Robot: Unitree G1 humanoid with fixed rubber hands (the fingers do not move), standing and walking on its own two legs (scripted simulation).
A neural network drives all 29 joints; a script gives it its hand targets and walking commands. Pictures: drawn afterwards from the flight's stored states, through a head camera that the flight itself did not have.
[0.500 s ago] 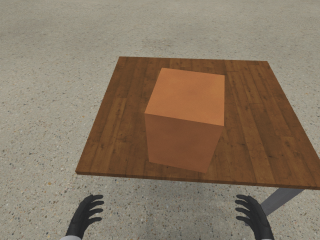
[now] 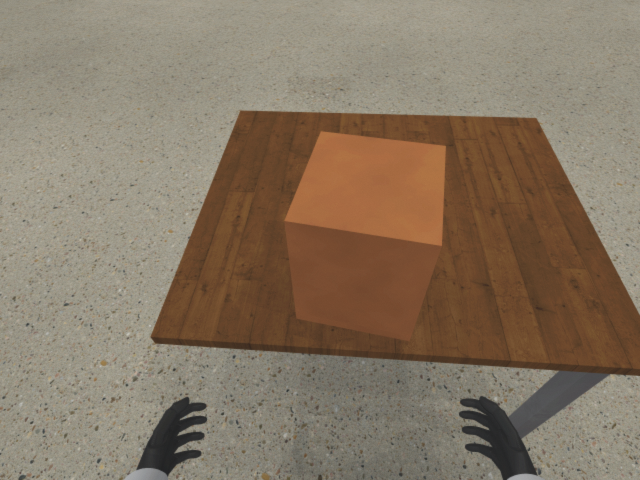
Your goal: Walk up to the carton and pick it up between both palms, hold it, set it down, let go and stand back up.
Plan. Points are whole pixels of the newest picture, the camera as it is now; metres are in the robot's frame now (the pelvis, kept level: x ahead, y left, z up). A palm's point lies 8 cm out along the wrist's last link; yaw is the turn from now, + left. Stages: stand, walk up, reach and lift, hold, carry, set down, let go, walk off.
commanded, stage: set down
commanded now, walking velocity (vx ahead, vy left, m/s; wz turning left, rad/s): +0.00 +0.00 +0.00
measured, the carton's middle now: (366, 238) +0.48 -0.05 -0.01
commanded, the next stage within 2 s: let go in 0.62 s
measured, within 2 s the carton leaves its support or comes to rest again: neither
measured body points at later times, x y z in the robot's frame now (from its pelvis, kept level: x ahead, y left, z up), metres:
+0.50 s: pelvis +0.00 +0.00 +0.00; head +0.00 -0.01 +0.45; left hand +0.17 +0.23 -0.08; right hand +0.16 -0.22 -0.09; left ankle -0.03 +0.13 -0.75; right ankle +0.01 -0.12 -0.75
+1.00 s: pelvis +0.00 +0.00 +0.00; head +0.01 +0.00 +0.45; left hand +0.17 +0.22 -0.09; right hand +0.16 -0.23 -0.10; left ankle -0.03 +0.13 -0.75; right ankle +0.01 -0.12 -0.75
